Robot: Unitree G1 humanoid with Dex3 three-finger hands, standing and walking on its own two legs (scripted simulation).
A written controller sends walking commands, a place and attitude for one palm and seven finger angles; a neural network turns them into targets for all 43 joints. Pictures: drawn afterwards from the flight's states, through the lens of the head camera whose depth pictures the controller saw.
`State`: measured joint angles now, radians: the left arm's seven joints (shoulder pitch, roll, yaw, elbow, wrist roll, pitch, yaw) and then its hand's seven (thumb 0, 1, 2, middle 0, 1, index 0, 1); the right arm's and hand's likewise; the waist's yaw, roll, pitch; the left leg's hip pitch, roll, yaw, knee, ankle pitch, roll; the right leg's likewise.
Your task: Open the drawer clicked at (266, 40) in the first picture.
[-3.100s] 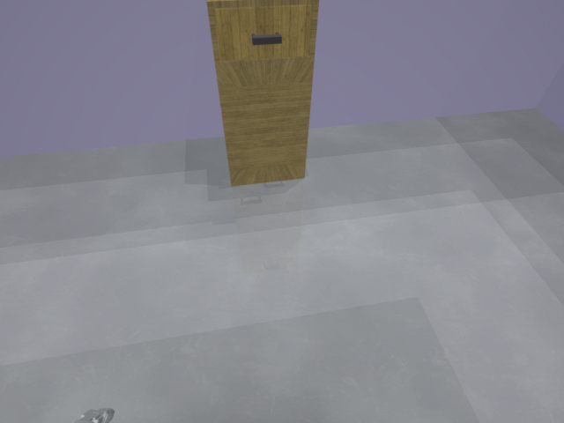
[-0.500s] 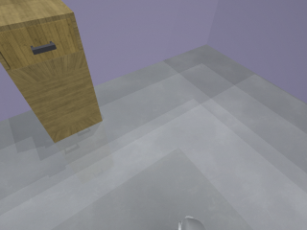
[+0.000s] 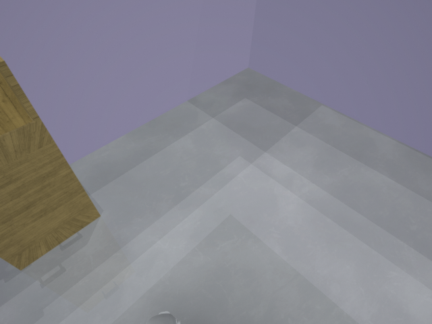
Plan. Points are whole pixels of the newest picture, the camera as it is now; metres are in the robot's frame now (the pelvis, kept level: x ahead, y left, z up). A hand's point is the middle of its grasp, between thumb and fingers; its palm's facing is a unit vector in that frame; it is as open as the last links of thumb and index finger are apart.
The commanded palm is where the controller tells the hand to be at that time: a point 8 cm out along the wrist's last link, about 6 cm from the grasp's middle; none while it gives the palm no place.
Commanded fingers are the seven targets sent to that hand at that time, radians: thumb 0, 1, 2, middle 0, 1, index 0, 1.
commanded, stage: walk to a spot facing it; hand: left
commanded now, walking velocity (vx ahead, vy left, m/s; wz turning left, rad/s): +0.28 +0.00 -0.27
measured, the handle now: out of the picture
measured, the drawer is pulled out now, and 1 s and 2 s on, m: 0.00 0.00 0.00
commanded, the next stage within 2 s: turn to face it in 0.06 s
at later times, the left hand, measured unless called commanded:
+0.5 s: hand (134, 278) +0.25 +0.20 -0.16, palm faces +0.04 -0.98 -0.20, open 7.3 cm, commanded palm none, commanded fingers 0.00 0.90 0.90 -0.20 -0.30 -0.20 -0.30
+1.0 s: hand out of the picture +0.14 +0.24 -0.19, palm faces +0.41 -0.88 -0.23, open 7.3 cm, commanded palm none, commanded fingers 0.00 0.90 0.90 -0.20 -0.30 -0.20 -0.30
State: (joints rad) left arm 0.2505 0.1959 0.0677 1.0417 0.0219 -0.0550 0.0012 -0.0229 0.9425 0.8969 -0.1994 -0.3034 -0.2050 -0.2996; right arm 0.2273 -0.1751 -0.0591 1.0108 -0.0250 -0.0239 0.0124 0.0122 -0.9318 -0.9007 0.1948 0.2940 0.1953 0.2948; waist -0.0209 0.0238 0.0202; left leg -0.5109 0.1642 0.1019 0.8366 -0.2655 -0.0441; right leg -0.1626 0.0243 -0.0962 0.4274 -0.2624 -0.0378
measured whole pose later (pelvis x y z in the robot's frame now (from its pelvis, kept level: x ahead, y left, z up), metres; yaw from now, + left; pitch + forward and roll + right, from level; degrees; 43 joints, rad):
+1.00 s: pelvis +0.18 +0.03 -0.02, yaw +22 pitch +1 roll -1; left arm 0.24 0.24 0.07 0.94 0.02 0.03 0.01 0.00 0.91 0.90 -0.20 -0.30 -0.20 -0.30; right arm 0.09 -0.28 -0.08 0.89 -0.02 0.05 0.03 0.01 -0.91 -0.90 0.19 0.29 0.19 0.29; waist 0.02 -0.03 0.09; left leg -0.33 0.07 0.14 0.65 -0.32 -0.01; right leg -0.25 -0.20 -0.38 0.67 -0.37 0.03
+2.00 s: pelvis +0.19 +0.04 -0.01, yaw +46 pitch -1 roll -1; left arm 0.37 0.23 0.06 1.08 0.03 0.04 0.00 0.00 0.91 0.90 -0.20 -0.30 -0.20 -0.30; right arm 0.19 -0.20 -0.04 0.98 -0.02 0.00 0.01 0.01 -0.91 -0.90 0.19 0.29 0.19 0.29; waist 0.04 -0.04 0.03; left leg -0.18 0.02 0.09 0.54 -0.34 0.03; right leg -0.30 -0.10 -0.12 0.77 -0.47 0.02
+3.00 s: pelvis +0.35 +0.20 +0.00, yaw +45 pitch -1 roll +0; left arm 0.26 0.16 0.04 1.06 0.01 0.04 0.02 0.00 0.91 0.90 -0.20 -0.30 -0.20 -0.30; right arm 0.14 -0.15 -0.03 1.03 -0.01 0.02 -0.04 0.01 -0.93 -0.90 0.20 0.29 0.20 0.30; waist 0.03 -0.03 0.08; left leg -0.29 0.05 0.11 0.48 -0.17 0.02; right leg -0.30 -0.02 -0.05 0.79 -0.48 0.01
